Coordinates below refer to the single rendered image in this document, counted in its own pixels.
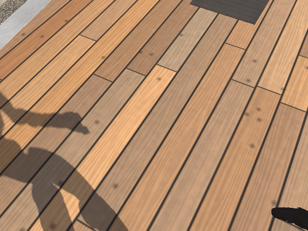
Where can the robot right hand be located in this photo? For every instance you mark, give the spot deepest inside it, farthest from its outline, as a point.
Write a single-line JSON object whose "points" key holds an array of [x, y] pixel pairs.
{"points": [[298, 216]]}

